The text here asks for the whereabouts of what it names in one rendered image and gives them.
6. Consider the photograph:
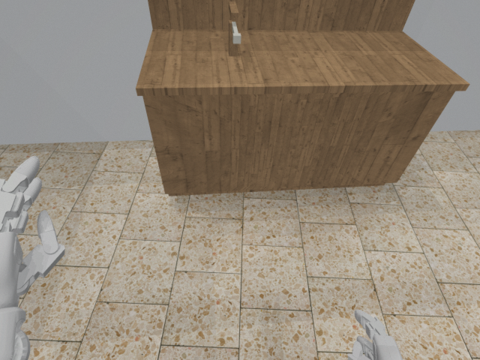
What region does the tap lever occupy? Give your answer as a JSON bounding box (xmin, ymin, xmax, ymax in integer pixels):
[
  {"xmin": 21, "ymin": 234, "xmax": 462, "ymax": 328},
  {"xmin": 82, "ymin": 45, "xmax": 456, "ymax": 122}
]
[{"xmin": 232, "ymin": 22, "xmax": 241, "ymax": 44}]

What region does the robot left forearm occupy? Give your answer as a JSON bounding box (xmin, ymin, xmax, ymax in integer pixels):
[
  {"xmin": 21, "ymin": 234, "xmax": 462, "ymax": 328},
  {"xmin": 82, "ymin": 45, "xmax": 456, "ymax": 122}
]
[{"xmin": 0, "ymin": 307, "xmax": 31, "ymax": 360}]

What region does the robot right hand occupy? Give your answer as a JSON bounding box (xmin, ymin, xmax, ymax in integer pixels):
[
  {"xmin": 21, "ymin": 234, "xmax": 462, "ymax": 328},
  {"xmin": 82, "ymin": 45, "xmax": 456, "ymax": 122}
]
[{"xmin": 348, "ymin": 310, "xmax": 403, "ymax": 360}]

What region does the robot left hand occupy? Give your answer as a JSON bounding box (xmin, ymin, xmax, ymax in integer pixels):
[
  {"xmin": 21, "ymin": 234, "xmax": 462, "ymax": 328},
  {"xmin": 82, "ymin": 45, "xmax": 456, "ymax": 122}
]
[{"xmin": 0, "ymin": 156, "xmax": 65, "ymax": 309}]

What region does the counter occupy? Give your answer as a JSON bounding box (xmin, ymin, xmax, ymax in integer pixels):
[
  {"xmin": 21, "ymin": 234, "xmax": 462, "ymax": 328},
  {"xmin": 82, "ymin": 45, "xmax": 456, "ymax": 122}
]
[{"xmin": 136, "ymin": 0, "xmax": 470, "ymax": 196}]

